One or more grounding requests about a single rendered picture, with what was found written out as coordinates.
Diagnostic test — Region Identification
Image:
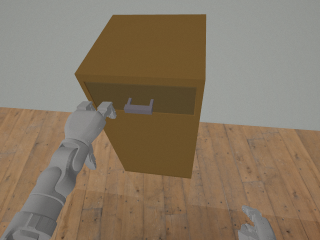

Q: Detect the robot left hand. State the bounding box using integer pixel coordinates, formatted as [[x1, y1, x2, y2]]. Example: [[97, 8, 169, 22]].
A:
[[64, 101, 117, 170]]

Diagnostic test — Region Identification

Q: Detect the robot right hand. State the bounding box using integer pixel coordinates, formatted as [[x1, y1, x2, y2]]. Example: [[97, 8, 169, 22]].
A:
[[238, 205, 277, 240]]

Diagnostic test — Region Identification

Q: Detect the robot left forearm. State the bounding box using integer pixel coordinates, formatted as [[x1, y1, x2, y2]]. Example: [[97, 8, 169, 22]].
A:
[[0, 138, 90, 240]]

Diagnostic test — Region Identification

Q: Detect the handle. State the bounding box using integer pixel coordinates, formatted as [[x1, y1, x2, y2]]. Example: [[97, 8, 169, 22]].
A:
[[124, 98, 154, 115]]

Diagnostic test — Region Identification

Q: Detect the drawer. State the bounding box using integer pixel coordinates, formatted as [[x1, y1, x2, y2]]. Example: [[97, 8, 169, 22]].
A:
[[85, 81, 197, 115]]

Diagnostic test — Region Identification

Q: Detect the cabinet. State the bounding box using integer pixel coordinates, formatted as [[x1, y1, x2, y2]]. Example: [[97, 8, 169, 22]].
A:
[[74, 14, 206, 179]]

